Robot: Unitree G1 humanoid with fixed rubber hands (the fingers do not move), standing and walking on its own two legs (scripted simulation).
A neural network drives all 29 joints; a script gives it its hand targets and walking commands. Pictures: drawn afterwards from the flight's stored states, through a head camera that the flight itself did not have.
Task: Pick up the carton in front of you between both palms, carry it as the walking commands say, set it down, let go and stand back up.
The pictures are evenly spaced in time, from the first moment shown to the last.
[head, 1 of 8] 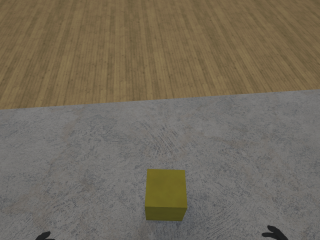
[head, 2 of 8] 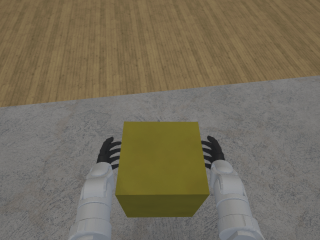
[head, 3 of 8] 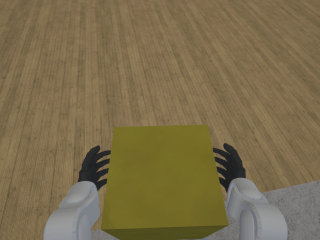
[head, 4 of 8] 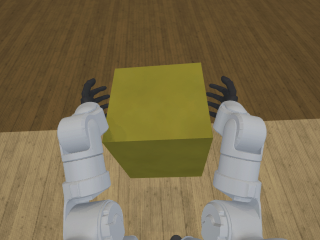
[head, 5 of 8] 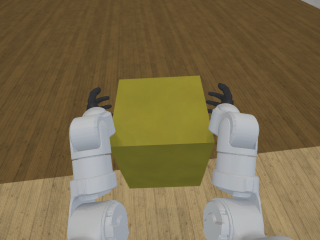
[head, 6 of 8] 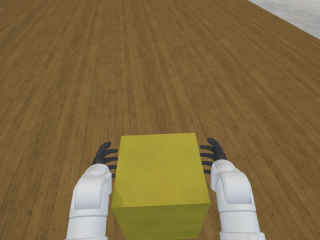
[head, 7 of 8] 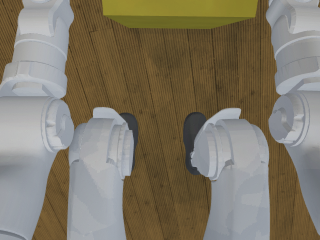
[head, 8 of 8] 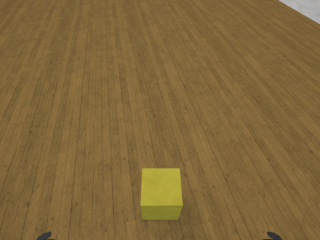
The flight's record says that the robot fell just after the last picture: no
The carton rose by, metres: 0.98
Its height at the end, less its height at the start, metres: +0.30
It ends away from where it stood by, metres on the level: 5.96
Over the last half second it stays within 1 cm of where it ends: yes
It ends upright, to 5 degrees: yes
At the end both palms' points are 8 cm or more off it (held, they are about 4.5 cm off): yes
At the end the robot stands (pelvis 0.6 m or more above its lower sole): yes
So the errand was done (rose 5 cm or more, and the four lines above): yes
